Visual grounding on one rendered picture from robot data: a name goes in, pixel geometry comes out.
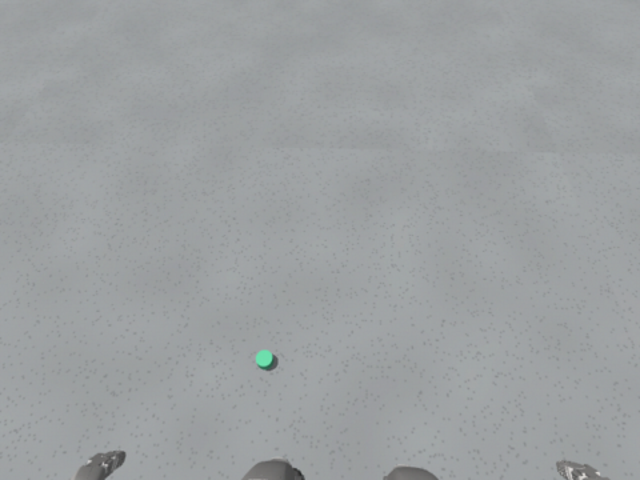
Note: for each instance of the tin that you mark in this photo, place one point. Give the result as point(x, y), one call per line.
point(264, 359)

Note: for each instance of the left robot hand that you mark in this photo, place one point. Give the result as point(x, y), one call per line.
point(100, 466)

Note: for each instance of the right robot hand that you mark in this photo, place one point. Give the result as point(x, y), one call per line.
point(574, 471)

